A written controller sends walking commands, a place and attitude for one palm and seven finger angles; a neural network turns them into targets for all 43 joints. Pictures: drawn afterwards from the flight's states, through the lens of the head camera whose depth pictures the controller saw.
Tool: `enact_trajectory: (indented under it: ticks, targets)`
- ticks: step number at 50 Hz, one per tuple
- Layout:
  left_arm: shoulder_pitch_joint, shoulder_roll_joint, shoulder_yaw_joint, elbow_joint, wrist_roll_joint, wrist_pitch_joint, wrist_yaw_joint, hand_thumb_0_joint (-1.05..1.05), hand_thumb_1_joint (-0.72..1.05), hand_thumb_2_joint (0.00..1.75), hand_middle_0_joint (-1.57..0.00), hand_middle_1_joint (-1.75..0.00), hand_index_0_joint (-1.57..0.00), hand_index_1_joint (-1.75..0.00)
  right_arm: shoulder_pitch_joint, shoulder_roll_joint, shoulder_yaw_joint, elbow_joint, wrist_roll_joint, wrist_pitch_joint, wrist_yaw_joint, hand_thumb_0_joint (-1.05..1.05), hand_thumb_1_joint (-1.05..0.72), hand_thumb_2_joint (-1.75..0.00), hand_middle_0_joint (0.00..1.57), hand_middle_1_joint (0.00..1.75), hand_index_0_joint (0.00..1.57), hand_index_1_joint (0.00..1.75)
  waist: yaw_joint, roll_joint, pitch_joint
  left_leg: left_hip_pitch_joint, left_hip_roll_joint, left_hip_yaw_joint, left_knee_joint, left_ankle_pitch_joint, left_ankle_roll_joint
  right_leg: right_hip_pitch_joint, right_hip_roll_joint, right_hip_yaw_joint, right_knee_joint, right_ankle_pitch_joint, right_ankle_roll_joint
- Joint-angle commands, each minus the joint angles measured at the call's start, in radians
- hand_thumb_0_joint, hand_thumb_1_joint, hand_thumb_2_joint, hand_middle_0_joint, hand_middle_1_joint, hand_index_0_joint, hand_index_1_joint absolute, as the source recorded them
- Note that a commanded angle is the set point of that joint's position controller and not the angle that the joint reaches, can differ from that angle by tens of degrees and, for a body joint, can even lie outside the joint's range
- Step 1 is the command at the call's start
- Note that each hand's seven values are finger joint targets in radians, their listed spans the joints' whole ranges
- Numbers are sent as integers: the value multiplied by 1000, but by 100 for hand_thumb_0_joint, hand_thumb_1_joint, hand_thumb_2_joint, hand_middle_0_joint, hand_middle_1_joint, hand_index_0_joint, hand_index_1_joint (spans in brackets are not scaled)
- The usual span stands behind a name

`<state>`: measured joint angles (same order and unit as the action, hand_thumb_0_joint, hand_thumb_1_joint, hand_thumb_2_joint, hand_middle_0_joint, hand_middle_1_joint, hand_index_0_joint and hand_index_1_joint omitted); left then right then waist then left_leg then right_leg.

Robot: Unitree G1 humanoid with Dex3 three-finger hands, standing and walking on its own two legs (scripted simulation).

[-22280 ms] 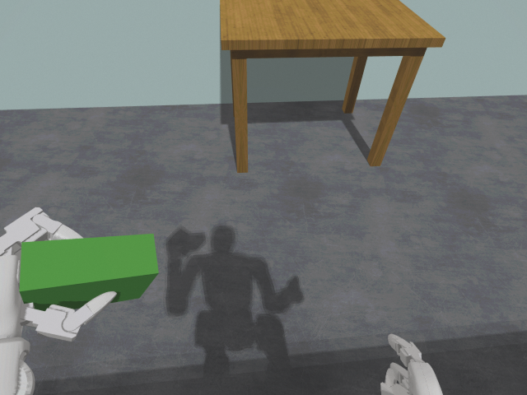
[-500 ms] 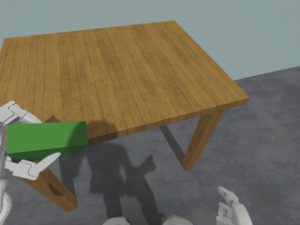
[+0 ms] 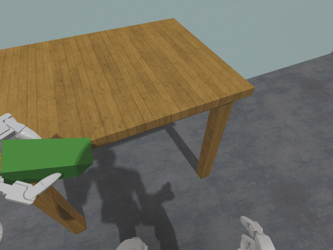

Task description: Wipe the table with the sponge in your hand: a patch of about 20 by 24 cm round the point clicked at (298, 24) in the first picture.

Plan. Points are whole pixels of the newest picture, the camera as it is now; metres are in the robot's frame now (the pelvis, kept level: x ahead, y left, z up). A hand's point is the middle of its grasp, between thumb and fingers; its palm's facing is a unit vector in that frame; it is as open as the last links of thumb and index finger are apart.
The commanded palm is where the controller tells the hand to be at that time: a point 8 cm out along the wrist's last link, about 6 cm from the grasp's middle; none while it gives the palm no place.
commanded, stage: come to a stop and stand still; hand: left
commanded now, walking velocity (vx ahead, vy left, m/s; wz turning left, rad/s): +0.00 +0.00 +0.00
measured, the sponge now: (60, 160) +0.24 +0.21 +0.16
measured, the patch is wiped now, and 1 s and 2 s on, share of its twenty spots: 0.00 0.00 0.00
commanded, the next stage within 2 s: look again from close up in 1.80 s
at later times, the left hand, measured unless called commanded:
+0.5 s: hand (6, 196) +0.15 +0.24 +0.20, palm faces +0.40 -0.82 -0.41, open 9.3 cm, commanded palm +0.11 +0.28 +0.20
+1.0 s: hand out of the picture +0.16 +0.27 +0.18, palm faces +0.41 -0.82 -0.40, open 9.3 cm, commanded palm +0.11 +0.31 +0.20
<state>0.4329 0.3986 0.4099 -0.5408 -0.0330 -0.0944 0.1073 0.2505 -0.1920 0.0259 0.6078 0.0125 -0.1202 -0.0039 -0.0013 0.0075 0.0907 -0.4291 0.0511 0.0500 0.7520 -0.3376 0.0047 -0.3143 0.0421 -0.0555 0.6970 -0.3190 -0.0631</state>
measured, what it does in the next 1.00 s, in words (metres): steps on the spot: left foot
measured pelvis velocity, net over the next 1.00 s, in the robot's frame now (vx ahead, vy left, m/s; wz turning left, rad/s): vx -0.05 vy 0.03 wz -0.01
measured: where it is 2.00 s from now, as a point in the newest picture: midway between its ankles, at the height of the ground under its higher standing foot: outside the picture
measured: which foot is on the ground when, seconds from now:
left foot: up 0.00-0.20, down 0.22-1.00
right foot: down 0.00-1.00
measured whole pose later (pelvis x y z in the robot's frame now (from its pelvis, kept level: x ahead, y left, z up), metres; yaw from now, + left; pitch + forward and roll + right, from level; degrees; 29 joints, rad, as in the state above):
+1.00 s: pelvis -0.05 +0.03 +0.02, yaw +0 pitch -4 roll +0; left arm 0.47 0.34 0.33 -0.45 -0.05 -0.12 0.14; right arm 0.21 -0.22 0.02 0.62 0.01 -0.11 -0.05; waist 0.01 0.04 0.05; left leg -0.24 0.02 0.03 0.54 -0.24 0.00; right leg -0.29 0.02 -0.04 0.47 -0.11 -0.03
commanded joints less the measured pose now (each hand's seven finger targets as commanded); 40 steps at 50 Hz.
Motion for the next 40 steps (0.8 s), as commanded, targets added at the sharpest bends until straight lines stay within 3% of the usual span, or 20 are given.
enact_trajectory:
  ticks: [1, 2, 3, 5, 6, 8, 9, 11, 12, 13, 15, 18, 20, 24, 27, 30, 32, 36, 37, 40]
  targets:
    - [-110, 152, 75, -196, -34, -76, 15, 0, 10, 130, -120, -160, -120, -160, -142, -130, -59, -159, 29, -62, -8, 0, -90, -90, 20, 30, 20, 30, -1, -148, -189, -102, -41, -79, 454, -62, -30, 93, -383, 461, -457, 199, -148]
    - [-47, 145, 77, -153, -39, -65, 14, 0, 10, 130, -120, -160, -120, -160, -122, -140, -65, -148, 24, -63, -10, 0, -90, -90, 20, 30, 20, 30, -5, -94, -174, -92, -21, -112, 399, -35, -25, 90, -353, 448, -431, 155, -141]
    - [3, 152, 96, -123, -43, -59, 20, 0, 10, 130, -120, -160, -120, -160, -125, -128, -59, -143, 22, -59, -14, 0, -90, -90, 20, 30, 20, 30, -5, -63, -146, -62, -4, -104, 315, -28, -23, 49, -338, 411, -416, 119, -134]
    - [45, 142, 98, -92, -43, -67, 35, 0, 10, 130, -120, -160, -120, -160, -145, -109, -48, -140, 18, -53, -24, 0, -90, -90, 20, 30, 20, 30, -3, -75, -142, 49, 5, -68, 56, -29, -6, 17, -301, 315, -392, 93, -97]
    - [40, 136, 87, -74, -44, -67, 39, 0, 10, 130, -120, -160, -120, -160, -168, -107, -45, -143, 17, -55, -32, 0, -90, -90, 20, 30, 20, 30, 0, -63, -131, 144, 1, -56, -89, -15, 5, -25, -285, 294, -379, 41, -74]
    - [16, 119, 70, -75, -41, -82, 44, 0, 10, 130, -120, -160, -120, -160, -155, -110, -41, -145, 4, -61, -48, 0, -90, -90, 20, 30, 20, 30, -4, -61, -155, 273, -35, 4, -279, 37, 18, -22, -204, 204, -354, -52, -16]
    - [-8, 117, 60, -90, -42, -90, 45, 0, 10, 130, -120, -160, -120, -160, -151, -118, -44, -150, 2, -67, -55, 0, -90, -90, 20, 30, 20, 30, -2, -47, -167, 301, -14, -9, -329, 42, 32, 3, -181, 193, -334, -52, 7]
    - [-33, 136, 60, -142, -40, -90, 45, 0, 10, 130, -120, -160, -120, -160, -157, -145, -60, -179, 4, -78, -65, 0, -90, -90, 20, 30, 20, 30, 11, 11, -177, 314, 79, -126, -368, 119, 77, 27, -123, 176, -268, 19, 40]
    - [-42, 133, 47, -200, -35, -89, 40, 0, 10, 130, -120, -160, -120, -160, -159, -159, -68, -185, 6, -76, -64, 0, -90, -90, 20, 30, 20, 30, 17, 51, -200, 322, 105, -142, -352, 202, 85, 48, -109, 168, -233, 95, 49]
    - [-42, 164, 66, -227, -35, -87, 39, 0, 10, 130, -120, -160, -120, -160, -163, -162, -72, -187, 10, -74, -63, 0, -90, -90, 20, 30, 20, 30, 20, 52, -198, 273, 99, -127, -333, 150, 76, 70, -119, 184, -270, 59, 60]
    - [-39, 183, 84, -267, -30, -90, 41, 0, 10, 130, -120, -160, -120, -160, -176, -129, -52, -184, 5, -74, -60, 0, -90, -90, 20, 30, 20, 30, 12, 47, -136, 187, 36, -94, -328, -37, 52, 49, -158, 230, -357, -113, 32]
    - [-48, 171, 73, -259, -28, -90, 49, 0, 10, 130, -120, -160, -120, -160, -158, -130, -50, -176, 2, -79, -61, 0, -90, -90, 20, 30, 20, 30, 7, 17, -139, 241, 4, -61, -268, -44, 40, -13, -187, 271, -421, -221, 6]
    - [-35, 159, 71, -196, -32, -81, 56, 0, 10, 130, -120, -160, -120, -160, -138, -125, -47, -168, 4, -76, -63, 0, -90, -90, 20, 30, 20, 30, 2, -45, -133, 267, -15, -49, -198, -52, 31, -75, -208, 288, -471, -300, -3]
    - [-25, 115, 38, -88, -42, -70, 56, 0, 10, 130, -120, -160, -120, -160, -135, -133, -38, -163, 5, -62, -65, 0, -90, -90, 20, 30, 20, 30, -5, -42, -126, 266, 6, -78, -256, -63, 36, -87, -174, 212, -427, -259, 15]
    - [-50, 101, 13, -76, -40, -67, 50, 0, 10, 130, -120, -160, -120, -160, -144, -134, -33, -168, 8, -56, -67, 0, -90, -90, 20, 30, 20, 30, -4, -7, -96, 219, 23, -105, -318, -114, 43, -72, -146, 184, -404, -248, 29]
    - [-98, 116, 14, -102, -28, -70, 47, 0, 10, 130, -120, -160, -120, -160, -153, -131, -30, -173, 2, -54, -65, 0, -90, -90, 20, 30, 20, 30, 1, -17, -70, 153, 21, -113, -338, -169, 44, -43, -135, 179, -411, -264, 37]
    - [-142, 130, 19, -159, -24, -75, 46, 0, 10, 130, -120, -160, -120, -160, -160, -132, -28, -171, -5, -56, -65, 0, -90, -90, 20, 30, 20, 30, 3, 35, -93, 163, 29, -122, -372, -149, 44, -5, -129, 160, -367, -209, 37]
    - [-115, 148, 47, -218, -12, -87, 55, 0, 10, 130, -120, -160, -120, -160, -164, -132, -36, -177, -13, -62, -63, 0, -90, -90, 20, 30, 20, 30, 14, 152, -140, 110, 65, -177, -504, -241, 43, 120, -84, 95, -258, -79, 54]
    - [-97, 129, 38, -214, -10, -91, 55, 0, 10, 130, -120, -160, -120, -160, -163, -125, -34, -176, -11, -61, -63, 0, -90, -90, 20, 30, 20, 30, 16, 150, -145, 99, 74, -183, -522, -258, 45, 142, -76, 83, -241, -46, 58]
    - [-50, 122, 44, -157, -9, -93, 53, 0, 10, 130, -120, -160, -120, -160, -154, -122, -42, -174, -11, -58, -60, 0, -90, -90, 20, 30, 20, 30, 15, 52, -126, 86, 42, -130, -452, -208, 36, 141, -99, 113, -321, -82, 47]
